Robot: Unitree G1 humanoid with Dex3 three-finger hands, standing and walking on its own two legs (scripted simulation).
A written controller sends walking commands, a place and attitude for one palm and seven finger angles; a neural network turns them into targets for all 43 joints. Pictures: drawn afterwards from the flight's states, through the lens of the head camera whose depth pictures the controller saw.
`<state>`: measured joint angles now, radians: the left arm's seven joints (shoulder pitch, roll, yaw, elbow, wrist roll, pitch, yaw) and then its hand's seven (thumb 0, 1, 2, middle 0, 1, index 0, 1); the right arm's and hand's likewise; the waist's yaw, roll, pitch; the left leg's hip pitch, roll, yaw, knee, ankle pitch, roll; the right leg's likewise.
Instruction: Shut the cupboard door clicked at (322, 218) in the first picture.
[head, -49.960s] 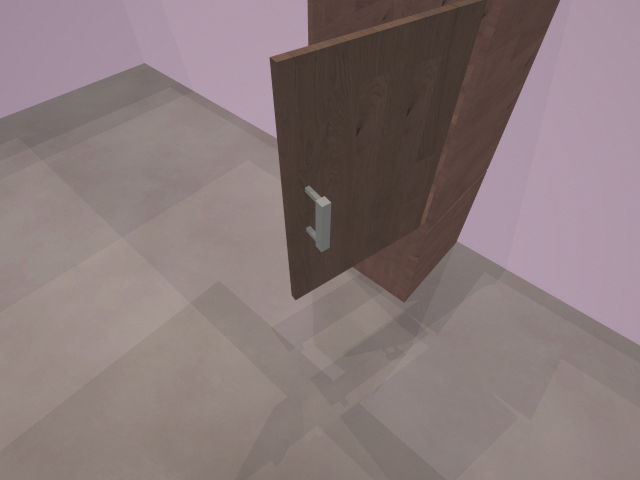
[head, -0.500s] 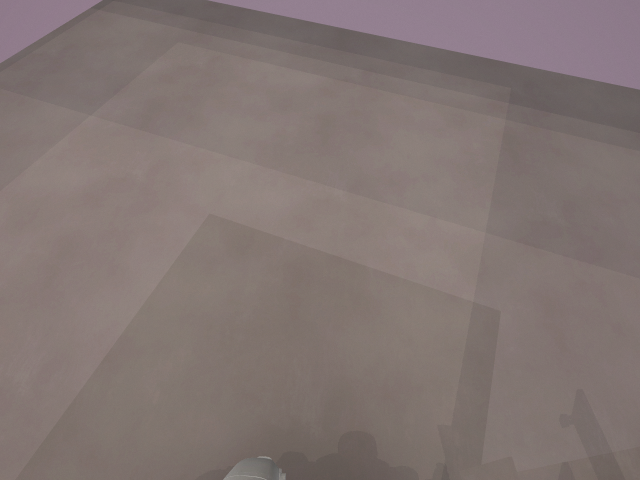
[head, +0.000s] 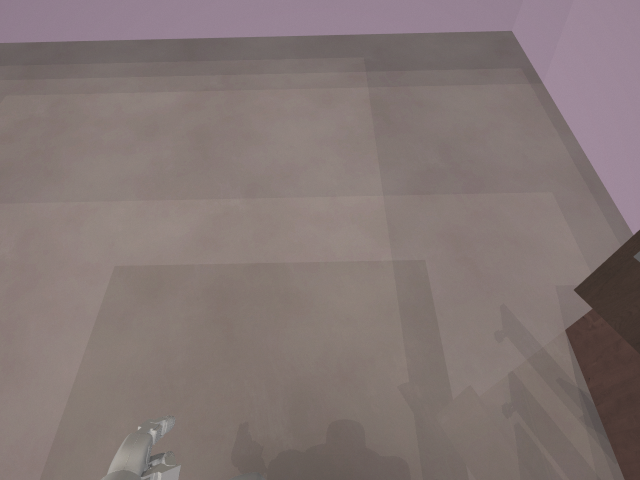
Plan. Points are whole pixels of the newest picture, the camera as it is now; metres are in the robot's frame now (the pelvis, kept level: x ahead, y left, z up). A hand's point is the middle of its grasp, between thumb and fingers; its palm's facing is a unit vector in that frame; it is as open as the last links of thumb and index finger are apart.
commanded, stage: turn to face it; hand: left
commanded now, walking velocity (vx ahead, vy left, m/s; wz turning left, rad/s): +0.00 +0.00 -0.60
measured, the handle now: out of the picture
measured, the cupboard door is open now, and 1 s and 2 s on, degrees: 27 27 27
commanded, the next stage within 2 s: take the last steps up to it in 1.74 s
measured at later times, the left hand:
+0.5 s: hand (178, 460) +0.16 +0.22 -0.16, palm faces -0.22 -0.96 -0.19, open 7.4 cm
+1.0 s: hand (251, 402) +0.24 +0.13 -0.16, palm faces -0.52 -0.82 -0.22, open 7.4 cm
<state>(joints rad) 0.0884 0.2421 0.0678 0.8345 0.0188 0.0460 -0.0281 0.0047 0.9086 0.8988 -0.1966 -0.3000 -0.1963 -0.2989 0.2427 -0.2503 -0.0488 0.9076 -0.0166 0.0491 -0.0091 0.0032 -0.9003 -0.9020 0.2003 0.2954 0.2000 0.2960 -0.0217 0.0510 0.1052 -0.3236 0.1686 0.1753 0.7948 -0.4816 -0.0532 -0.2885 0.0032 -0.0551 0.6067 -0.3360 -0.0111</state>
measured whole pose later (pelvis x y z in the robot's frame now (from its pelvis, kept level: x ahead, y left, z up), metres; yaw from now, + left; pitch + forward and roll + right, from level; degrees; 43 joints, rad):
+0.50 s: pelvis +0.03 +0.03 +0.02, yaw -17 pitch +1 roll -3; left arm 0.17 0.27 0.10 0.89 0.01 0.09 -0.03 0.01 0.91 0.90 -0.20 -0.30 -0.20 -0.30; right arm 0.19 -0.18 -0.01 0.85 -0.03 0.01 -0.03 0.00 -0.90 -0.90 0.20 0.30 0.20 0.30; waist 0.03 -0.03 0.10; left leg -0.26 0.11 0.14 0.53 -0.29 0.01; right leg -0.48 0.01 -0.01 1.11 -0.47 0.05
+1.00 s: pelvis +0.05 +0.01 +0.01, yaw -34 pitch +2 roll +0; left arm 0.17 0.23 0.06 0.88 0.02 0.06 -0.01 0.01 0.90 0.90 -0.20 -0.30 -0.20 -0.30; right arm 0.18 -0.25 -0.04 0.86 -0.01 0.04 -0.02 0.00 -0.91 -0.90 0.19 0.29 0.19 0.30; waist 0.00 -0.01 0.08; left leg -0.40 0.06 0.05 0.72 -0.35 -0.08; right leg -0.29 0.02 0.08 0.58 -0.32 0.01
